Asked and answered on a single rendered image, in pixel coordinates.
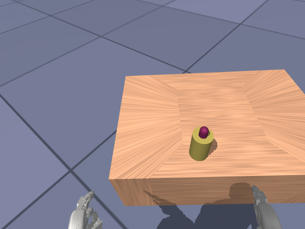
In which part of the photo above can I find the bottle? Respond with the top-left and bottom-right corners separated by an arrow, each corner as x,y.
189,126 -> 214,161

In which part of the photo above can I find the right robot hand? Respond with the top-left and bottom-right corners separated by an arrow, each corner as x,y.
252,185 -> 282,229

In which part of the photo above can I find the left robot hand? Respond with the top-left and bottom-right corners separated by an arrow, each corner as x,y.
68,191 -> 102,229

